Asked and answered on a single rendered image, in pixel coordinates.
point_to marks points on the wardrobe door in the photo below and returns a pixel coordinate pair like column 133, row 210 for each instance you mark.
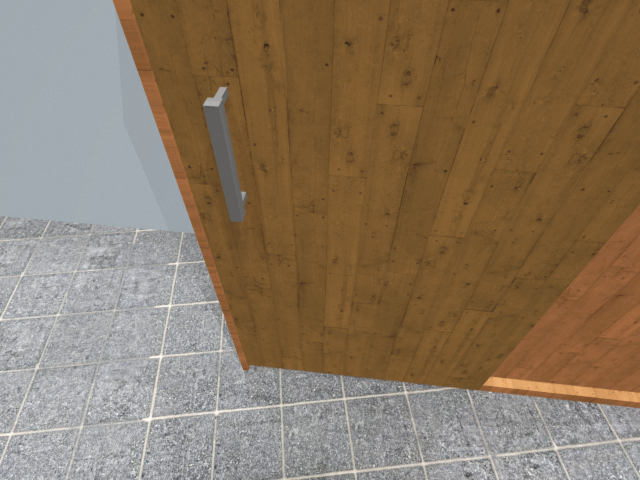
column 590, row 336
column 424, row 178

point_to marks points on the handle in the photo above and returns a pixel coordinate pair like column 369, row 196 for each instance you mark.
column 221, row 142

